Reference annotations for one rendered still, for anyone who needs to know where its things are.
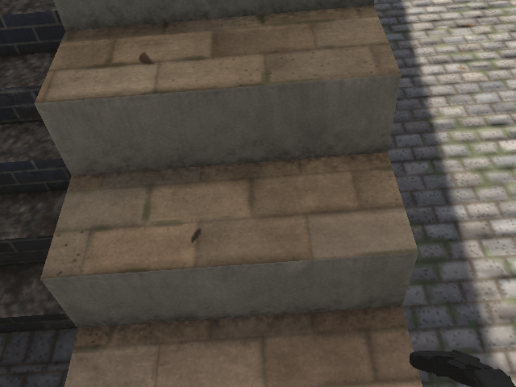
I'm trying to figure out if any robot right hand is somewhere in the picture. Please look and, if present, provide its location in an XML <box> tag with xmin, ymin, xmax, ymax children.
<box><xmin>410</xmin><ymin>350</ymin><xmax>516</xmax><ymax>387</ymax></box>

